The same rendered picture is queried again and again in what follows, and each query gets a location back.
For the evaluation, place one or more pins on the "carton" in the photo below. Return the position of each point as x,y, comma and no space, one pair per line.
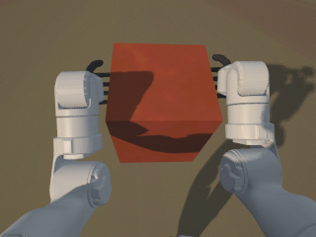
162,103

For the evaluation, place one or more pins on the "robot left forearm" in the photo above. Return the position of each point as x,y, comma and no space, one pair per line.
77,96

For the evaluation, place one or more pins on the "robot right hand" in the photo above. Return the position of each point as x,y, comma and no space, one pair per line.
225,61

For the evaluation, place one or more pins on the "robot right forearm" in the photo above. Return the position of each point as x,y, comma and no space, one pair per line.
246,85

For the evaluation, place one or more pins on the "robot left hand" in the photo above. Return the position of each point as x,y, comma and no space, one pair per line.
91,67

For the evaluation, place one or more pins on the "left robot upper arm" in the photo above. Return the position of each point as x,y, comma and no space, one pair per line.
77,189

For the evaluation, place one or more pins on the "right robot upper arm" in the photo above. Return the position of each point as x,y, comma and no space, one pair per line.
254,176

